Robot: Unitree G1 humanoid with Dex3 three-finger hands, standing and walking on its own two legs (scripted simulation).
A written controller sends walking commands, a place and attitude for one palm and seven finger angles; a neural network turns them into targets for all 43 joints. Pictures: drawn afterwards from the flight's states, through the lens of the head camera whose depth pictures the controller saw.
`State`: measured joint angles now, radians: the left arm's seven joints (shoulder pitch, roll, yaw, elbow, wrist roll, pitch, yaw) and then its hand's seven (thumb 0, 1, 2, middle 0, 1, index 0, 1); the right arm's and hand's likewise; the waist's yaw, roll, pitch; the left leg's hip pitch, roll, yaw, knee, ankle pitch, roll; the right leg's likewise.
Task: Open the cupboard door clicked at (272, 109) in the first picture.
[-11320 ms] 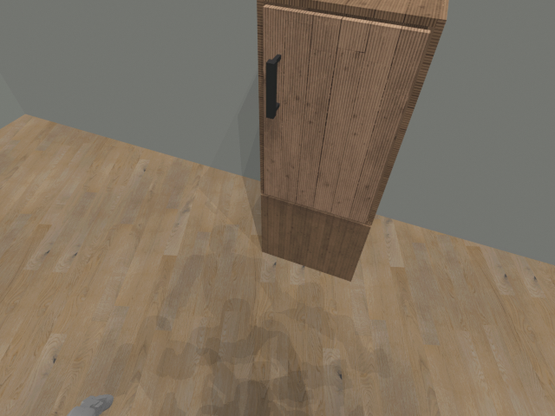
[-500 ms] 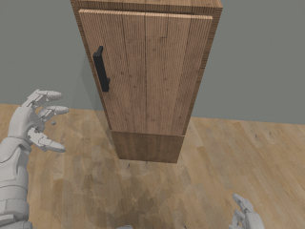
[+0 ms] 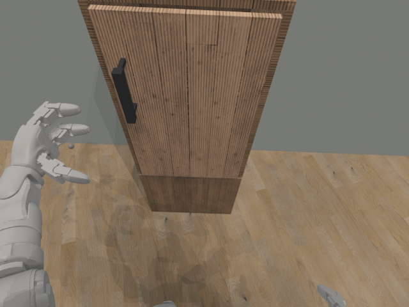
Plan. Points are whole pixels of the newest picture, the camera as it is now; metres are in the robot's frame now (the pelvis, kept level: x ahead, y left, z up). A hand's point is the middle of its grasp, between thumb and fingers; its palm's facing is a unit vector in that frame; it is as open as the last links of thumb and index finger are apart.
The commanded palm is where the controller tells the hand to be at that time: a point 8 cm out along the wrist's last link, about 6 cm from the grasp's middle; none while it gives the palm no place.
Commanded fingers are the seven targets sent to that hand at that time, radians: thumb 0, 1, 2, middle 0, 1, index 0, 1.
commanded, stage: move the hooked fingers beside the handle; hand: left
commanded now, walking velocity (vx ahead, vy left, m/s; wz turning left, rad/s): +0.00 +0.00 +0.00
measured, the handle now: (127, 92) +0.55 +0.19 +0.08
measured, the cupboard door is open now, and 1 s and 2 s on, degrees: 0 0 0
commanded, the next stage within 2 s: slide the fingers in behind the handle in 1.96 s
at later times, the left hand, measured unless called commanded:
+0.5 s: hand (86, 121) +0.45 +0.25 +0.09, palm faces -0.02 -1.00 +0.01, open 14.0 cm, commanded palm +0.44 +0.30 +0.09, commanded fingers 0.00 -0.50 0.30 -0.30 -1.20 -0.30 -1.20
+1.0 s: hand (93, 102) +0.51 +0.26 +0.09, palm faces -0.02 -1.00 +0.01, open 14.0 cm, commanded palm +0.48 +0.30 +0.08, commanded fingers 0.00 -0.50 0.30 -0.30 -1.20 -0.30 -1.20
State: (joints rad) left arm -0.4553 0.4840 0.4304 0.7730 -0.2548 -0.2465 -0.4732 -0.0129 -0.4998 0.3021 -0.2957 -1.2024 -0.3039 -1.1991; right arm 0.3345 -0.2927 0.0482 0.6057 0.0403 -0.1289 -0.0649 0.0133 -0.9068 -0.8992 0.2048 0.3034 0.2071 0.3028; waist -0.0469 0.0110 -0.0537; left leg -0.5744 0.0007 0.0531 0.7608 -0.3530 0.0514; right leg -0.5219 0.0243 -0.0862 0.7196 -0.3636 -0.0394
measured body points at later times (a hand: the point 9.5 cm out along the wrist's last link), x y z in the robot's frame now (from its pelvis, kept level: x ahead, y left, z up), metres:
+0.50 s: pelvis -0.01 +0.01 -0.01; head +0.08 +0.03 +0.43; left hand +0.44 +0.31 +0.09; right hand +0.03 -0.27 -0.11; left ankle +0.01 +0.08 -0.71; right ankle +0.00 -0.10 -0.71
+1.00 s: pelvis +0.00 +0.01 -0.02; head +0.13 +0.04 +0.41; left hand +0.51 +0.31 +0.09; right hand -0.02 -0.26 -0.11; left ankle +0.01 +0.08 -0.71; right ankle +0.00 -0.10 -0.71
